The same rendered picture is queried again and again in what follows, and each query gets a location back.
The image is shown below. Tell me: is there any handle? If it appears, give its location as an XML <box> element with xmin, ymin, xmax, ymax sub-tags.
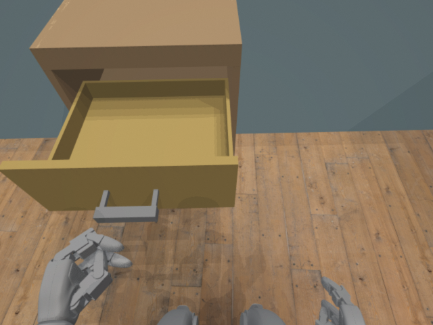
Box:
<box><xmin>93</xmin><ymin>189</ymin><xmax>159</xmax><ymax>223</ymax></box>

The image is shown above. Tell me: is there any robot left thigh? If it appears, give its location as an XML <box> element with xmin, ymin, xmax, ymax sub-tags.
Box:
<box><xmin>157</xmin><ymin>309</ymin><xmax>198</xmax><ymax>325</ymax></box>

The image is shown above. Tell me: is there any right robot hand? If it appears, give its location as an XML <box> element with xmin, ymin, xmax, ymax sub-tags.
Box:
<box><xmin>315</xmin><ymin>276</ymin><xmax>366</xmax><ymax>325</ymax></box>

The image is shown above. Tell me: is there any cabinet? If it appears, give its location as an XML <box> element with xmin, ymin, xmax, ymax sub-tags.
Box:
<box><xmin>29</xmin><ymin>0</ymin><xmax>242</xmax><ymax>156</ymax></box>

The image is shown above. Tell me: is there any drawer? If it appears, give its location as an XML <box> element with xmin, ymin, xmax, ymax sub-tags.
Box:
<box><xmin>0</xmin><ymin>78</ymin><xmax>238</xmax><ymax>211</ymax></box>

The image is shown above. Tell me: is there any right robot shin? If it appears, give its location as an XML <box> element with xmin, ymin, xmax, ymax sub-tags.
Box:
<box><xmin>248</xmin><ymin>303</ymin><xmax>263</xmax><ymax>311</ymax></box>

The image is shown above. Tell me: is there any left robot hand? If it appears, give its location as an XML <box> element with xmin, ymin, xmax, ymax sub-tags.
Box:
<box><xmin>37</xmin><ymin>228</ymin><xmax>132</xmax><ymax>325</ymax></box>

